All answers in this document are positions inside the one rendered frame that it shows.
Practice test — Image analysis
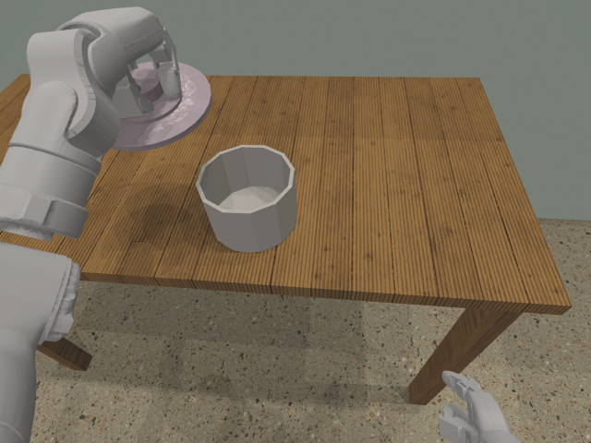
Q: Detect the robot left hand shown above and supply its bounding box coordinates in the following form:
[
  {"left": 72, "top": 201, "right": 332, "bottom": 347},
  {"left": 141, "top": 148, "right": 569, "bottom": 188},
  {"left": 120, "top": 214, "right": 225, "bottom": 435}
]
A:
[{"left": 71, "top": 6, "right": 181, "bottom": 119}]

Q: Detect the left robot forearm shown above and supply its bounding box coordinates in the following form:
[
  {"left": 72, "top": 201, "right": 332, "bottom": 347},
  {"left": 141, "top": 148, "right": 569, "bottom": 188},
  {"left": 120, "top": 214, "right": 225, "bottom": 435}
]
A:
[{"left": 0, "top": 19, "right": 127, "bottom": 242}]

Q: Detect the pot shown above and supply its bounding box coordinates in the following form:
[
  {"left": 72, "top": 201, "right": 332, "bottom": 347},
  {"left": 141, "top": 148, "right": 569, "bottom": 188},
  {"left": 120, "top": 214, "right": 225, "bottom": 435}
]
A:
[{"left": 196, "top": 145, "right": 297, "bottom": 253}]

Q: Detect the table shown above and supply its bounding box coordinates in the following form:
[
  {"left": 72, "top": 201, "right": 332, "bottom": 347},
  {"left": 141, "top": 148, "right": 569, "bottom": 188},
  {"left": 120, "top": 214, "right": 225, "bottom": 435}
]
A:
[{"left": 0, "top": 74, "right": 573, "bottom": 405}]

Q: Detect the robot right hand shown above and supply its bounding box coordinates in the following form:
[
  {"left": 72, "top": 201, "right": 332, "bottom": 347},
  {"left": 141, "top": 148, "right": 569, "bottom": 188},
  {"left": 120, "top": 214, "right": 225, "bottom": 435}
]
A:
[{"left": 439, "top": 371, "right": 511, "bottom": 443}]

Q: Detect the robot left upper arm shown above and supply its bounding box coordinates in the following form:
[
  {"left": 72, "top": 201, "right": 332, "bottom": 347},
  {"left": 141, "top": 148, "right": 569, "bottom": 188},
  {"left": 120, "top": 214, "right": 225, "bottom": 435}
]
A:
[{"left": 0, "top": 242, "right": 81, "bottom": 443}]

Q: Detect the lid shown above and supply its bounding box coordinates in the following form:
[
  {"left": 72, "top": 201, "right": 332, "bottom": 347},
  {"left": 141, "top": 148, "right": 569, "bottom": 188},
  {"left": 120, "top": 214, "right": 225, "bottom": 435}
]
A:
[{"left": 111, "top": 62, "right": 212, "bottom": 151}]

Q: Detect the knob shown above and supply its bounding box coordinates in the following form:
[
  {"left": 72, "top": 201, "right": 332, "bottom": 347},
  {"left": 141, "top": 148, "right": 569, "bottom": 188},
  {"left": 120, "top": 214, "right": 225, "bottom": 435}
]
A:
[{"left": 130, "top": 68, "right": 163, "bottom": 102}]

